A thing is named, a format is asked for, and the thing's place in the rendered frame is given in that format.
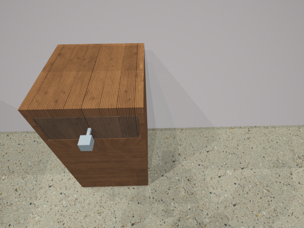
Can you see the handle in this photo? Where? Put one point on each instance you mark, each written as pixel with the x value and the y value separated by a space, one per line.
pixel 86 142

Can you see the drawer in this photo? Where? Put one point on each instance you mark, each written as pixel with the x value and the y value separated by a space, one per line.
pixel 55 128

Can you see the cabinet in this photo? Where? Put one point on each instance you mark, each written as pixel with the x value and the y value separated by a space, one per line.
pixel 95 80

